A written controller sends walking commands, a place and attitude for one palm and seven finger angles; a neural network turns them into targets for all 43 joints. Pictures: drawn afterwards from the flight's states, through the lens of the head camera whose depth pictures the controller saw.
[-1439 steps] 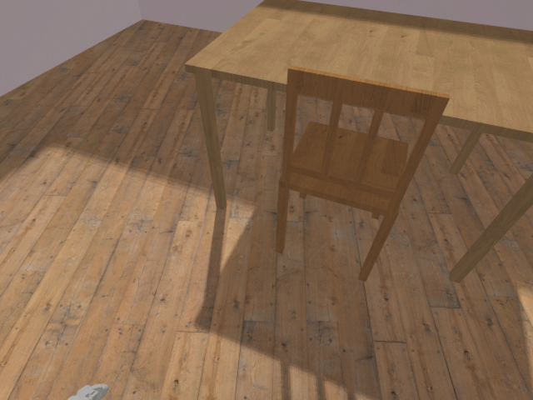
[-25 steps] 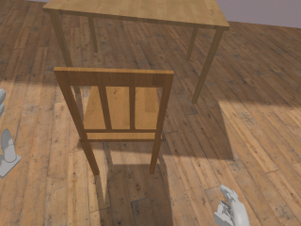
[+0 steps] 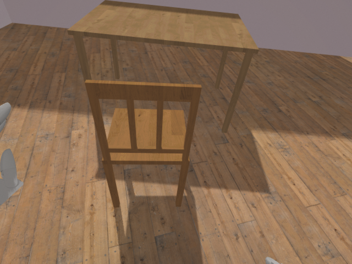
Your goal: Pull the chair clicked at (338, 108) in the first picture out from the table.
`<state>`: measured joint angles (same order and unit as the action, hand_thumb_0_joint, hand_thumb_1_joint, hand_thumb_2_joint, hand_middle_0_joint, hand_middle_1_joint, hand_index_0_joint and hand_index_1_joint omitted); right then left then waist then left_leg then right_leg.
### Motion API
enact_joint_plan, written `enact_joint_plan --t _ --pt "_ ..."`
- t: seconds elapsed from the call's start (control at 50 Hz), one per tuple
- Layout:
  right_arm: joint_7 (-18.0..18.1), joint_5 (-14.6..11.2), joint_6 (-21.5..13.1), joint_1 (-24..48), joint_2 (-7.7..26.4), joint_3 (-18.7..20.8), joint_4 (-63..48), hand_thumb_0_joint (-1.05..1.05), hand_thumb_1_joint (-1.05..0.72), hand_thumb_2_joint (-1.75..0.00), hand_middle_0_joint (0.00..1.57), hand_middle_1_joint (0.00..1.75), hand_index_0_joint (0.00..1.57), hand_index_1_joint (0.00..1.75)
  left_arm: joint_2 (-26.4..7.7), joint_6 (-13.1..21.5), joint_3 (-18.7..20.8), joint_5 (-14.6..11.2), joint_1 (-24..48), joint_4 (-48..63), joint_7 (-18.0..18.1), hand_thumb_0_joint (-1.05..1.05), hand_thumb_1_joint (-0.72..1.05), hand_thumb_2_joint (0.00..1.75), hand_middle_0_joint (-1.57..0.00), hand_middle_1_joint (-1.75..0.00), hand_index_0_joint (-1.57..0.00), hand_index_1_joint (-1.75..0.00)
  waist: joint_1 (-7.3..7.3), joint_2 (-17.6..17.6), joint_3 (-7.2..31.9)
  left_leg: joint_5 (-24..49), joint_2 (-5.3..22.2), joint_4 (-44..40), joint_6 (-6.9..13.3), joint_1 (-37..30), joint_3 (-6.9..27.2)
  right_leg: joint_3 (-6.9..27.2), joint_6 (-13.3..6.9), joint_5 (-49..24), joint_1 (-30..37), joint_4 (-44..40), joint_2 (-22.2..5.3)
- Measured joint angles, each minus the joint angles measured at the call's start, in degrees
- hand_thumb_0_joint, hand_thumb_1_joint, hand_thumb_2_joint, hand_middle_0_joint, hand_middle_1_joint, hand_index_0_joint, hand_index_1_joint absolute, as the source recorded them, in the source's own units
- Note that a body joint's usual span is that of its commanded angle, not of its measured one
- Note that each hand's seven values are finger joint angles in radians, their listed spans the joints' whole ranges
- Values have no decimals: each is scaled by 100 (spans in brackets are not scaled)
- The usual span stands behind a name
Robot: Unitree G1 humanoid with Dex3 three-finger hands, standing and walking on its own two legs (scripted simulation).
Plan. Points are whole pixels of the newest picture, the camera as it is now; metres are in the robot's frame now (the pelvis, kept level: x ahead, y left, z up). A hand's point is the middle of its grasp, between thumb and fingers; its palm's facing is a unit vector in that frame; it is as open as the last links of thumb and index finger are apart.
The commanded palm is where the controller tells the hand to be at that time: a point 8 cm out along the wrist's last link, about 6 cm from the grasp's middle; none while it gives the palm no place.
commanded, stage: stop stepping back and stand still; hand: left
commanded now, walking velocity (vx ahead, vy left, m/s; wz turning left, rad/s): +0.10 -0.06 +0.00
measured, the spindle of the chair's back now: (132, 125) +0.65 +0.18 -0.10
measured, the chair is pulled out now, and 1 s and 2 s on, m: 0.60 0.60 0.60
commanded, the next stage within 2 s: let the arm hang, fingers relaxed in 0.32 s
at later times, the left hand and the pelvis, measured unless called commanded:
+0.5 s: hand (51, 194) +0.22 +0.25 +0.11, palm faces +0.29 -0.81 -0.50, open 7.4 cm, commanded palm none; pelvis -0.01 -0.01 -0.01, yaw +1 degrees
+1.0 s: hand out of the picture -0.05 +0.17 -0.16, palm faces +0.03 -0.96 -0.27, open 7.2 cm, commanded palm none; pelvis -0.03 -0.03 +0.00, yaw +1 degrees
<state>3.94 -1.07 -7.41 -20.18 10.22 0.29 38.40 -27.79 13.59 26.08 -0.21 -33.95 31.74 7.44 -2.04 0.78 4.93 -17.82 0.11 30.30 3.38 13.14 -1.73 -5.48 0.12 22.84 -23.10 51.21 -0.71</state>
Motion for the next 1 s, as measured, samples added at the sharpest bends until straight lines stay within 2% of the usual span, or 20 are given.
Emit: enact_joint_plan --t 0.06,0.1,0.14,0.16,0.2,0.28,0.36,0.42,0.44,0.46,0.5,0.56,0.64,0.7,0.72,0.74,0.8,0.9,1.0 --pt "33 18 41 98 -12 -55 -47 1 -90 -90 20 30 20 30 -85 60 311 -52 85 -156 36 1 88 90 -21 -30 -21 -31 118 -127 -104 -63 49 221 -39 203 -65 -100 -11 -78 619 -1450 -44" --pt "30 22 67 240 10 -80 -50 1 -90 -90 20 30 20 30 -66 37 368 -81 279 -440 54 1 88 90 -21 -30 -21 -31 145 -224 -196 -211 63 576 -66 407 -91 -103 -42 -591 953 -2197 -39" --pt "13 -2 147 415 88 -50 43 1 -90 -90 20 30 21 30 126 -54 189 -115 495 -765 48 1 88 90 -21 -30 -21 -31 83 -503 -313 -406 181 930 -86 535 51 -215 -22 -744 980 -2161 89" --pt "-3 -24 189 451 102 -26 91 1 -90 -90 20 30 21 30 210 -122 72 -143 534 -873 40 1 88 90 -21 -30 -20 -31 59 -541 -306 -532 156 1077 -105 584 113 -243 -21 -666 973 -2095 93" --pt "-34 -60 274 471 92 18 173 1 -90 -90 20 30 21 30 400 -257 -145 -193 464 -929 28 1 89 90 -21 -30 -20 -31 66 -431 -264 -564 67 1182 -141 541 109 -195 -20 -532 1014 -2032 41" --pt "30 -1 235 468 61 5 102 1 -90 -90 20 30 21 30 641 -371 -349 -204 42 -576 51 1 88 90 -21 -30 -21 -31 58 50 -286 -117 -104 396 -81 76 -81 32 10 -367 1041 -1791 -155" --pt "85 75 -15 486 33 44 -121 1 -90 -90 20 29 20 30 493 -366 -387 -120 19 -240 56 1 88 90 -21 -30 -21 -31 106 197 -409 29 -188 30 -52 -131 -142 159 -22 -141 1033 -1829 -151" --pt "49 42 -121 589 57 24 -215 1 -90 -90 20 29 20 30 220 -234 -235 -116 236 -114 70 1 88 90 -21 -30 -21 -31 76 77 -572 121 -156 -50 -91 -149 -1 78 -31 -859 1235 -2313 -65" --pt "-56 14 -221 640 93 72 -121 1 -90 -90 20 29 20 30 163 -88 -315 -46 416 -379 29 1 88 90 -21 -30 -21 -31 90 -20 -544 133 -133 -8 -106 -65 45 30 -32 -871 1203 -2344 -42" --pt "-166 18 -206 684 150 135 -20 1 -90 -90 20 29 20 30 172 -120 -514 55 702 -840 -99 1 88 90 -21 -30 -21 -31 128 -120 -462 131 -140 54 -110 55 77 -5 -30 -815 1105 -2293 -52" --pt "-294 55 46 797 271 196 190 1 -90 -90 20 29 20 30 430 -564 -989 176 1262 -2033 -342 0 89 90 -20 -30 -20 -30 170 -301 -286 92 -189 205 -94 279 112 -43 -22 -645 871 -2069 -111" --pt "-356 152 415 892 316 175 492 1 -90 -90 20 29 20 30 1039 -1264 -1574 233 1794 -4117 -520 0 90 90 -20 -30 -19 -30 149 -454 -158 17 -236 391 -74 442 119 -49 -21 -477 663 -1760 -172" --pt "-389 229 716 751 101 43 765 1 -91 -90 20 29 20 30 1625 -1744 -2260 239 1855 -6237 -650 0 90 90 -19 -29 -19 -30 33 -209 -340 -2 -267 424 -120 339 131 -57 -86 -370 710 -1587 -210" --pt "-378 256 796 576 -63 -57 1041 1 -91 -90 20 29 20 30 1983 -1832 -2638 181 1667 -7287 -725 1 91 90 -19 -29 -19 -30 37 66 -590 63 -223 295 -159 200 138 -62 -99 -436 835 -1704 -161" --pt "-359 256 803 495 -114 -71 1141 1 -91 -90 20 29 20 30 2061 -1740 -2479 38 1649 -7449 -613 -2 95 90 -20 -30 -20 -30 66 122 -666 105 -194 242 -174 191 177 -102 -115 -497 881 -1808 -126" --pt "-307 239 810 419 -139 -43 1235 1 -92 -90 20 29 20 30 2023 -1657 -2385 7 1673 -7554 -541 -4 99 90 -20 -30 -20 -30 125 162 -741 160 -171 175 -192 175 214 -140 -141 -567 927 -1923 -97" --pt "-267 245 861 269 -60 -17 1521 0 -93 -90 20 29 20 30 1774 -1570 -2442 72 1690 -7955 -584 -7 103 90 -21 -30 -20 -30 233 124 -873 311 -107 -22 -229 114 271 -199 -183 -775 1059 -2260 -15" --pt "-232 222 909 96 93 63 1798 1 -93 -90 20 29 20 30 1593 -1566 -2527 97 1504 -8616 -611 -4 98 90 -20 -30 -20 -30 214 -125 -875 413 -76 -204 -233 2 254 -182 -195 -930 1190 -2513 28" --pt "-229 206 903 21 64 49 1978 1 -92 -90 20 29 20 30 1584 -1554 -2597 84 1385 -9050 -593 -2 94 90 -20 -30 -20 -30 191 -277 -833 476 -73 -325 -235 -90 202 -129 -201 -976 1237 -2576 32"
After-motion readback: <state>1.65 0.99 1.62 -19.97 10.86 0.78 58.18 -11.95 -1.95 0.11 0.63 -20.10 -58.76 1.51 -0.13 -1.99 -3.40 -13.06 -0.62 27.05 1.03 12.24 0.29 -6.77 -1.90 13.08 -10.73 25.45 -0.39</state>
